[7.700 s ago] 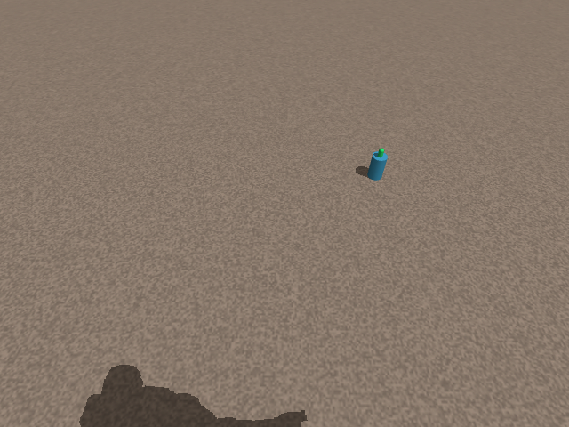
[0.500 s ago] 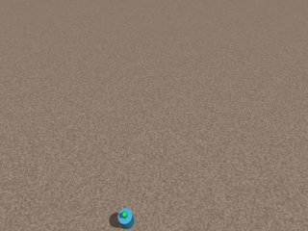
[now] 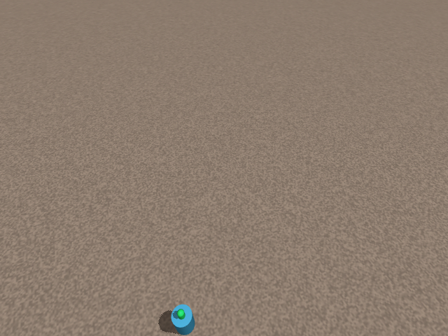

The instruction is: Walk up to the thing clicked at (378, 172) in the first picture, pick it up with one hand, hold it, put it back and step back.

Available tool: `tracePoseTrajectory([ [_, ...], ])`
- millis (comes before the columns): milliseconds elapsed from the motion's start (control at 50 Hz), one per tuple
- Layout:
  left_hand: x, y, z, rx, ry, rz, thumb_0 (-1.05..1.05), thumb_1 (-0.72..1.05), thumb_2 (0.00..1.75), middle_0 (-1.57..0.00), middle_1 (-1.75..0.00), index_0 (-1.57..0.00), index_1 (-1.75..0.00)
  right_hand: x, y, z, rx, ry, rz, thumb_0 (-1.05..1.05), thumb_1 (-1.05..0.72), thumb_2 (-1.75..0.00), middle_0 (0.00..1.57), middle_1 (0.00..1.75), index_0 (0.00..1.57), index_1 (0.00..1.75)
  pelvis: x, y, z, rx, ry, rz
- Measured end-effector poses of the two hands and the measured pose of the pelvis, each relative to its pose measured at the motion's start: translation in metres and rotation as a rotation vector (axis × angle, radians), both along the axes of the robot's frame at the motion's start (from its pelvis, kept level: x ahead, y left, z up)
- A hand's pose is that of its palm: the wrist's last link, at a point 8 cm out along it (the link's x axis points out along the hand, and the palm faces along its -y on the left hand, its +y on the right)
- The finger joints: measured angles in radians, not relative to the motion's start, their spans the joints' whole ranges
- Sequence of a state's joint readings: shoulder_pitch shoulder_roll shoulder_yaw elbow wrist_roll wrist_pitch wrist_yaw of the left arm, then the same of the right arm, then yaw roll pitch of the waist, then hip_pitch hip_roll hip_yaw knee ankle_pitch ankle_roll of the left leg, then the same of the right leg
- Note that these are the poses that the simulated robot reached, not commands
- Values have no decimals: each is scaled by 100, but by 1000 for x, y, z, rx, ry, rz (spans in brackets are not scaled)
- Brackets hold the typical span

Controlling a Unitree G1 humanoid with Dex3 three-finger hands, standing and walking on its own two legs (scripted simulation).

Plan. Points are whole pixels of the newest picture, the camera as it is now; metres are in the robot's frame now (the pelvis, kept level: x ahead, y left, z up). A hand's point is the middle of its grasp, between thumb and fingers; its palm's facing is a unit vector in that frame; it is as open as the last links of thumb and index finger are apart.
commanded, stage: go down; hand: left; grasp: from the side
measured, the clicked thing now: (182, 318) +0.32 +0.17 -0.69
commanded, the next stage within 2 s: none
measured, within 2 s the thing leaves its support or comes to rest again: neither
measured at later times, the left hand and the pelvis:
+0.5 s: hand out of the picture +0.15 +0.27 -0.18, palm faces +0.03 -0.94 -0.34, open 14.1 cm; pelvis -0.01 +0.01 -0.03, yaw +0 degrees
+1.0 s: hand out of the picture +0.13 +0.28 -0.22, palm faces +0.06 -0.95 -0.30, open 17.1 cm; pelvis -0.01 +0.02 -0.10, yaw +0 degrees
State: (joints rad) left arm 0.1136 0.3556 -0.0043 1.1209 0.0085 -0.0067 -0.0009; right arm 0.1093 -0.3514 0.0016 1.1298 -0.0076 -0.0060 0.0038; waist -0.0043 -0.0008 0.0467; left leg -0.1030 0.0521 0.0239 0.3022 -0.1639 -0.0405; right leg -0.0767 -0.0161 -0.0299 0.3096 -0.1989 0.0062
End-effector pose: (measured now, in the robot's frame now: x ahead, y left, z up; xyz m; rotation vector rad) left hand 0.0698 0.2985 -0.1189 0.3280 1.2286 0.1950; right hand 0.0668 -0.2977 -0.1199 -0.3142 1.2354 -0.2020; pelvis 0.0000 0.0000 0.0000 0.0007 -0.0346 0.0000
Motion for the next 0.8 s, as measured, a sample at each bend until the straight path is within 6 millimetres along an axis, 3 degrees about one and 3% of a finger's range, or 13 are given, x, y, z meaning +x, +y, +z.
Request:
tracePoseTrajectory([
  [140,0,-1,-1,-3,-6,12,1,90,89,-19,-29,-19,-30,-1,1,0,-2,-6,-7,0,-91,-90,20,30,21,30,0,0,-1,-1,13,4],
  [300,57,0,-10,-24,-132,23,1,62,61,-7,-15,-8,-15,6,27,-7,33,-132,-5,0,-94,-91,20,30,20,30,-15,1,-15,-4,117,13],
  [380,71,6,-12,-15,-161,11,1,42,44,-5,-12,-5,-12,4,38,-11,55,-160,-27,0,-93,-91,20,30,21,30,-14,3,-21,-4,148,6],
  [480,70,13,-19,-12,-141,13,1,15,29,-4,-10,-4,-10,9,47,-16,63,-204,-35,1,-90,-90,20,30,21,30,-11,8,-31,-8,182,2],
  [620,63,19,-37,-29,-166,18,1,-19,18,-5,-11,-5,-11,31,50,-25,37,-286,0,1,-85,-89,20,30,21,30,-11,15,-53,-17,235,3],
  [800,55,22,-52,-42,-197,18,0,-45,12,-6,-11,-6,-12,67,60,-34,17,-390,60,1,-83,-88,20,30,21,30,-12,18,-76,-34,290,9],
])
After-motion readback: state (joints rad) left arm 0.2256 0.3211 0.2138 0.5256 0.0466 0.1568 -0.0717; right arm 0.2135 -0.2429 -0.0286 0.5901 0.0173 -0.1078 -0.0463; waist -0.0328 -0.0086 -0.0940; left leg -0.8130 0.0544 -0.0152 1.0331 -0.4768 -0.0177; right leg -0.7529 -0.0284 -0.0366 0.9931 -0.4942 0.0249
